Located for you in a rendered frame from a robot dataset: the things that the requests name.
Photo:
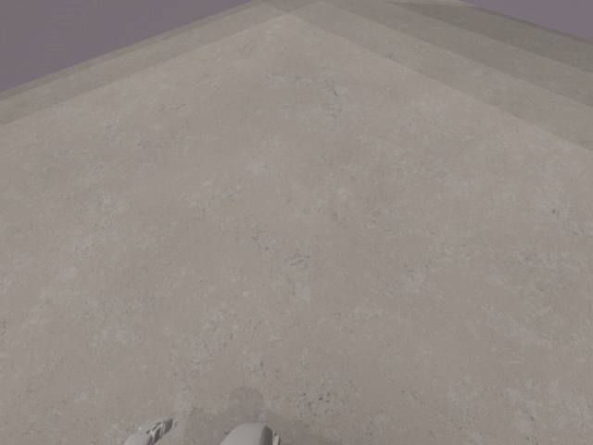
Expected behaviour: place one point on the robot left thigh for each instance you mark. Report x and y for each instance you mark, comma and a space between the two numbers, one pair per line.
252, 434

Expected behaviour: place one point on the left robot hand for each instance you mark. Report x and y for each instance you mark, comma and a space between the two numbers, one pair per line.
150, 432

